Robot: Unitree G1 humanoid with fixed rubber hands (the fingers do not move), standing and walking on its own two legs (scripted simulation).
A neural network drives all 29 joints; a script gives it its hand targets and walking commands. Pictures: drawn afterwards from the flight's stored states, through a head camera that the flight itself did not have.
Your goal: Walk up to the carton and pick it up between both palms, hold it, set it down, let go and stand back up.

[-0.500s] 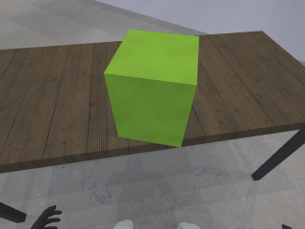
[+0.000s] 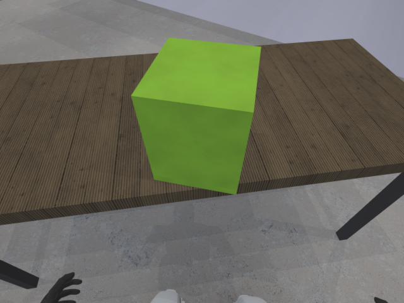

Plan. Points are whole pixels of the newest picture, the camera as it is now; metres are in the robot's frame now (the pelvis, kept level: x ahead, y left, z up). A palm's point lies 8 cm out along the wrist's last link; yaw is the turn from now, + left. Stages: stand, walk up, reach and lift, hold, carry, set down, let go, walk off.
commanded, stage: walk up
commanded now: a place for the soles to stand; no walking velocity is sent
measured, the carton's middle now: (203, 118) +0.48 +0.03 +0.10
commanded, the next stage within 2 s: none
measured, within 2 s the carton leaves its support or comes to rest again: neither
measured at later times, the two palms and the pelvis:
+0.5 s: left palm out of the picture +0.10 +0.33 -0.09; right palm out of the picture +0.08 -0.33 -0.07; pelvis -0.01 +0.00 +0.00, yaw +1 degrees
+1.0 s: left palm out of the picture +0.09 +0.31 -0.08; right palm out of the picture +0.07 -0.35 -0.08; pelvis -0.02 -0.02 +0.00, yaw +3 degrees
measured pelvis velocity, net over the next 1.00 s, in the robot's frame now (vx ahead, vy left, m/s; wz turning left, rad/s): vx -0.02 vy -0.02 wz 0.05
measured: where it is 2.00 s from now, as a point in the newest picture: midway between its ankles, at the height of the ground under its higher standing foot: outside the picture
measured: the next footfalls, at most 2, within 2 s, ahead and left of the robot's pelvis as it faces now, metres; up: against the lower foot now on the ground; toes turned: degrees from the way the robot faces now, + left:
right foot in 1.62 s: +0.01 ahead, -0.17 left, +0.00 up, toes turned +4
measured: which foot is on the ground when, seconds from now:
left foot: down 0.00-1.00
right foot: down 0.00-1.00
